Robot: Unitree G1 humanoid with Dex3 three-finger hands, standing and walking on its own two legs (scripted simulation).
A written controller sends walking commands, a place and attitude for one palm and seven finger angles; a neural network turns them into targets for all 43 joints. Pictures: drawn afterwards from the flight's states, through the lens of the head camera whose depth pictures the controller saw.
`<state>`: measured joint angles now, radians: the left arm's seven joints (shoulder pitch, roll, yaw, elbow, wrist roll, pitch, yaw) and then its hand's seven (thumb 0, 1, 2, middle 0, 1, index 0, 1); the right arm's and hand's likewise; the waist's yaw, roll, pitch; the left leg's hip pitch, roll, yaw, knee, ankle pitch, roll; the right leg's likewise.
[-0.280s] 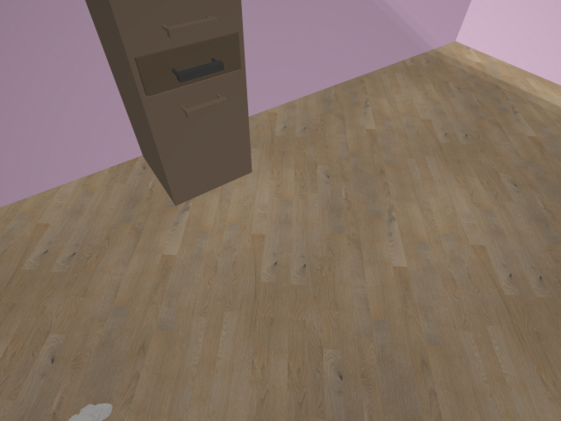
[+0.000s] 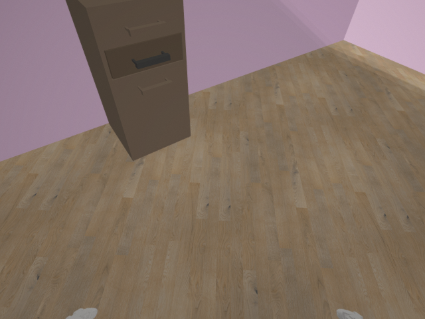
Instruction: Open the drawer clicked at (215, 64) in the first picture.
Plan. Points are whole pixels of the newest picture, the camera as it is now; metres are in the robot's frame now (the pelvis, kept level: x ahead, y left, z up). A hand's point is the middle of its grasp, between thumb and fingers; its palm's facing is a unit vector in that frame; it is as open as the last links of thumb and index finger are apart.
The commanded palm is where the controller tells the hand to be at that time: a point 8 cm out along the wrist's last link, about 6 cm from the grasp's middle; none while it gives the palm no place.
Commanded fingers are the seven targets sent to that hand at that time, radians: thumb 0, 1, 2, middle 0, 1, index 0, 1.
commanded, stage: stand and wait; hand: left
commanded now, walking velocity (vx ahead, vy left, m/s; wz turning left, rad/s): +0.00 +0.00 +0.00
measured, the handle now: (150, 58) +1.25 +0.39 -0.12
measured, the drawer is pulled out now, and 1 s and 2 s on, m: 0.00 0.00 0.00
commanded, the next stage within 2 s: look at it before walking up in 0.54 s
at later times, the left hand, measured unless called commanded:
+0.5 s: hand out of the picture +0.06 +0.24 -0.15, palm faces -0.04 -0.94 -0.34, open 7.4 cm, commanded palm none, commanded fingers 0.00 0.90 0.90 -0.20 -0.30 -0.20 -0.30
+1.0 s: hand out of the picture +0.05 +0.24 -0.15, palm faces -0.04 -0.94 -0.33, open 7.4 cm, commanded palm none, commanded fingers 0.00 0.90 0.90 -0.20 -0.30 -0.20 -0.30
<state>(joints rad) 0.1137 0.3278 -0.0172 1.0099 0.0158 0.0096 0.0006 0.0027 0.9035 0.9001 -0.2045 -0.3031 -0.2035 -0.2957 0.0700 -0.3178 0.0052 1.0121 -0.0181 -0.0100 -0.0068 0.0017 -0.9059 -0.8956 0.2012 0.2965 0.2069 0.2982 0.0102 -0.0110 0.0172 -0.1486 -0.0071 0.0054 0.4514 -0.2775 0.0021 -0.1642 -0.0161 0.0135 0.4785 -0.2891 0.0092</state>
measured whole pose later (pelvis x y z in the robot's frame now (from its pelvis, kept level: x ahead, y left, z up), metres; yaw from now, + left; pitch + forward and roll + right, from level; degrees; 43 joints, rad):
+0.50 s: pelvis -0.02 -0.01 +0.00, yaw +0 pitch -2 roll +0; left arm 0.14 0.35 -0.01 1.08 0.01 0.01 0.00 0.00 0.90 0.90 -0.20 -0.30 -0.20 -0.30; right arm 0.12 -0.34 0.00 1.11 -0.01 0.00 -0.01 0.00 -0.91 -0.90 0.20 0.30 0.21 0.30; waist 0.00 -0.01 0.04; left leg -0.13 0.01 0.00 0.39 -0.22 -0.01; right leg -0.14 0.00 0.01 0.42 -0.23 0.00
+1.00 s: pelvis -0.02 -0.01 +0.01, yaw -1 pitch -2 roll +0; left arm 0.13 0.34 -0.01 1.09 0.02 0.00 0.00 0.00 0.90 0.90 -0.20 -0.30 -0.20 -0.30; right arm 0.12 -0.33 0.00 1.12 -0.01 -0.01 0.00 0.00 -0.91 -0.90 0.20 0.30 0.21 0.30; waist 0.00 -0.01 0.04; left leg -0.13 0.01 0.01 0.37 -0.20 -0.01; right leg -0.15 0.00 0.02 0.39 -0.21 0.00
